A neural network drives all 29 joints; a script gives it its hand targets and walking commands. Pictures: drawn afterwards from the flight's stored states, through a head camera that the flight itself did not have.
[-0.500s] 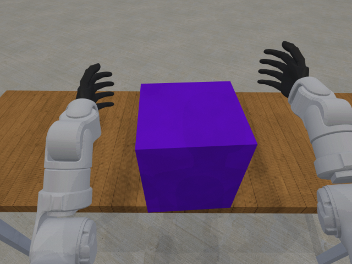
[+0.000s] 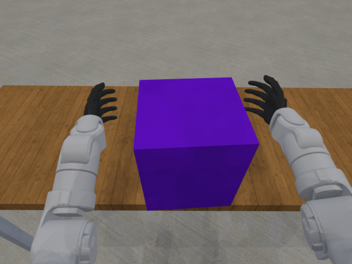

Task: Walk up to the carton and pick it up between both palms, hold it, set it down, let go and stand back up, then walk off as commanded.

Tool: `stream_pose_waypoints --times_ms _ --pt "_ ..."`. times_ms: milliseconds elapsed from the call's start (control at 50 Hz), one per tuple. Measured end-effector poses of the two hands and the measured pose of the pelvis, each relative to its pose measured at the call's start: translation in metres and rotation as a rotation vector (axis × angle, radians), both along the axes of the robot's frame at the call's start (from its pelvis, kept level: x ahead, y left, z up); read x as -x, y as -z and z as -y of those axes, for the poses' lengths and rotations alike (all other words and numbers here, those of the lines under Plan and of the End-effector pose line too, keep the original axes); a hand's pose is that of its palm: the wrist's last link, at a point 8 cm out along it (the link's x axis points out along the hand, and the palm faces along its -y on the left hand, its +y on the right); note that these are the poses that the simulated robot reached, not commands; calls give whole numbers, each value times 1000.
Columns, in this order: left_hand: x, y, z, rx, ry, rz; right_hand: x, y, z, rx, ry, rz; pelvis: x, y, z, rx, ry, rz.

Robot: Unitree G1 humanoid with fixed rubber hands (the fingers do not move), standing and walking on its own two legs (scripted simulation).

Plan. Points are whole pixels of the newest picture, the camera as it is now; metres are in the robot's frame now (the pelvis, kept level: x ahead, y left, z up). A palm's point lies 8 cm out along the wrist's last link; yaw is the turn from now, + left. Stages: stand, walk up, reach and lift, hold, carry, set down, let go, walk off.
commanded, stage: reach and lift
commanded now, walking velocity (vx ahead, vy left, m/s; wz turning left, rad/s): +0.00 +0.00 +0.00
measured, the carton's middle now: (187, 146) +0.37 -0.01 +0.07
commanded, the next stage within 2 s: none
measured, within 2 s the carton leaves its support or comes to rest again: neither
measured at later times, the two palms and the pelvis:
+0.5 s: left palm (110, 131) +0.38 +0.17 +0.11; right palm (265, 120) +0.40 -0.19 +0.13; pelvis +0.00 +0.00 +0.00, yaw +0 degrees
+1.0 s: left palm (119, 129) +0.38 +0.14 +0.12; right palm (253, 123) +0.40 -0.17 +0.12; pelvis +0.00 +0.00 +0.00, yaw +0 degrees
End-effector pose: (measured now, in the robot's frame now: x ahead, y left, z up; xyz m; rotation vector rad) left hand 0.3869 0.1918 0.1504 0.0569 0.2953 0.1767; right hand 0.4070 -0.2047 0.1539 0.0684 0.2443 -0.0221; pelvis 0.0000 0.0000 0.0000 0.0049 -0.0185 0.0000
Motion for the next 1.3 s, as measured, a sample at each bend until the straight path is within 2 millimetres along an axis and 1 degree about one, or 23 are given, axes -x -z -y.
stream_pose_waypoints --times_ms 180,320,420,500,680,780,920,1200,1300 --pt "5 29 10 38 17 -1 3 21 -1 25 2 13 -3 0 1 0 1 -11" --pt "7 31 17 51 23 26 5 23 -3 22 -3 31 -2 0 4 1 2 -10" --pt "6 38 20 59 25 12 5 27 -5 18 0 21 -2 0 4 1 3 -11" --pt "5 36 26 75 33 29 4 28 -12 18 -4 27 -3 0 4 1 3 -12" --pt "6 33 49 115 49 49 4 35 -39 13 -10 22 -3 0 4 1 3 -12" --pt "7 28 50 101 34 49 5 36 -38 22 25 21 -2 0 5 1 3 -12" --pt "8 28 50 102 23 42 5 36 -36 27 49 19 -2 0 5 1 3 -11" --pt "8 27 51 103 12 34 4 39 -43 17 65 11 -2 0 5 1 3 -11" --pt "8 27 52 103 10 32 3 39 -42 19 72 10 -2 0 5 1 3 -11"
